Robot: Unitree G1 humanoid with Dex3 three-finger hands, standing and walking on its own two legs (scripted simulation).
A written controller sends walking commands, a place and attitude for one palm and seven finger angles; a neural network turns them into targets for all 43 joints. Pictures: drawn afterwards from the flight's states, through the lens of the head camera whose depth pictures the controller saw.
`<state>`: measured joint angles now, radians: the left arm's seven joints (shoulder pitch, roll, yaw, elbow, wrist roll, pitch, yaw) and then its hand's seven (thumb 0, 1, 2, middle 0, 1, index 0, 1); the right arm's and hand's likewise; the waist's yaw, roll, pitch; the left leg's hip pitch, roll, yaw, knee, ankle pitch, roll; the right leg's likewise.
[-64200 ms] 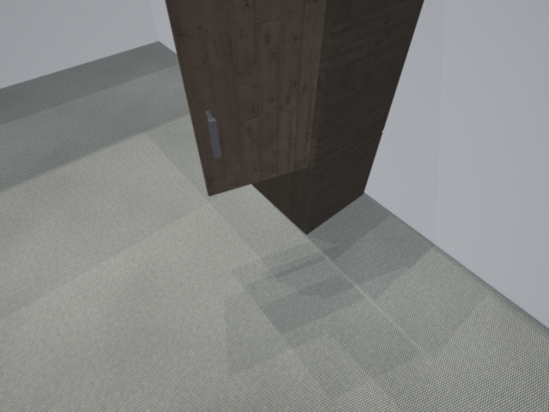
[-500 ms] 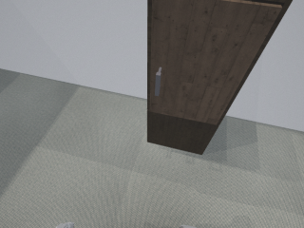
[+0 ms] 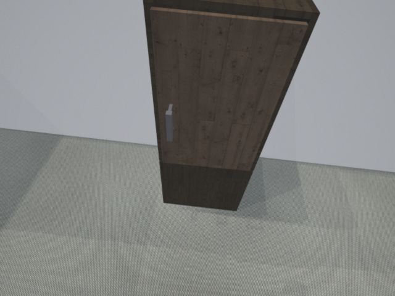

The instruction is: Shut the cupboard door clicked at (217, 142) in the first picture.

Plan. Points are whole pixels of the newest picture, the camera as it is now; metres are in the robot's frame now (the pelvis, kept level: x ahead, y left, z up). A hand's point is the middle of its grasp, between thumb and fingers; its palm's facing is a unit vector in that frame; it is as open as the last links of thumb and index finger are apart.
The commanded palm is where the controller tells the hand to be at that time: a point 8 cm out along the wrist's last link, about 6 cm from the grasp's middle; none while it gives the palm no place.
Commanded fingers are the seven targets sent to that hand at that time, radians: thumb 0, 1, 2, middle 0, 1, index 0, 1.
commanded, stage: take the last steps up to it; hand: left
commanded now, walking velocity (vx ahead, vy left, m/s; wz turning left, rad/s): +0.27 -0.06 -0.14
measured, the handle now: (170, 122) +0.63 +0.12 -0.08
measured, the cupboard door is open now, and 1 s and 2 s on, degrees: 1 1 1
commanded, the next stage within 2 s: come to a stop and stand still in 0.44 s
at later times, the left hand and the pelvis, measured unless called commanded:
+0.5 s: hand (153, 278) +0.19 +0.11 -0.15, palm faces -0.01 -0.98 -0.22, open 7.3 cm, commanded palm none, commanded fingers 0.00 0.90 0.90 -0.20 -0.30 -0.20 -0.30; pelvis +0.12 -0.07 +0.01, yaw -2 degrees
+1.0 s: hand (154, 267) +0.22 +0.11 -0.17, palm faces -0.01 -0.96 -0.27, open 7.4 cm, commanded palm none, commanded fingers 0.00 0.90 0.90 -0.20 -0.30 -0.20 -0.30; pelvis +0.18 -0.09 +0.00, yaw -4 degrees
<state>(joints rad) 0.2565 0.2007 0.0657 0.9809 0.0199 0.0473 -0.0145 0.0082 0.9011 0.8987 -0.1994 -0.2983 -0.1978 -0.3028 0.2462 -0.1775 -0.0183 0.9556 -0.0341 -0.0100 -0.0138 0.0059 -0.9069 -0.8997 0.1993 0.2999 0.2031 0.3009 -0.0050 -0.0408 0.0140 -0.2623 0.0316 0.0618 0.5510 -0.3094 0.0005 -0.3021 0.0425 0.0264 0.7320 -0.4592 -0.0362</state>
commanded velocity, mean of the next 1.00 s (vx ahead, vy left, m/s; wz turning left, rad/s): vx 0.00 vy -0.01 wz -0.02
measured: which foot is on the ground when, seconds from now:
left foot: down 0.00-0.32, up 0.34-0.66, down 0.68-1.00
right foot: up 0.00-0.30, down 0.32-1.00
